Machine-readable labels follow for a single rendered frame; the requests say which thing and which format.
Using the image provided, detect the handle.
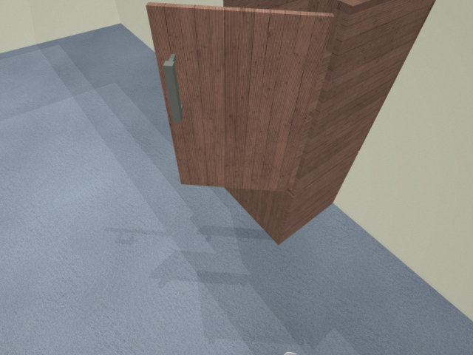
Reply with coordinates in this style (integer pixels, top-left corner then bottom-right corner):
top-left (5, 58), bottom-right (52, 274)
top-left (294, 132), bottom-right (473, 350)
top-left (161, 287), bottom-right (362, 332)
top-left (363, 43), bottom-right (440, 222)
top-left (163, 54), bottom-right (183, 122)

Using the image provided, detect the cupboard door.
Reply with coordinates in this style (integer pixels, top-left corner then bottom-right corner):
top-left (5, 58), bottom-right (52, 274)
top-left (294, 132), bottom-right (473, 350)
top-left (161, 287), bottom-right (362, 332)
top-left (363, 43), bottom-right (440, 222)
top-left (146, 2), bottom-right (335, 192)

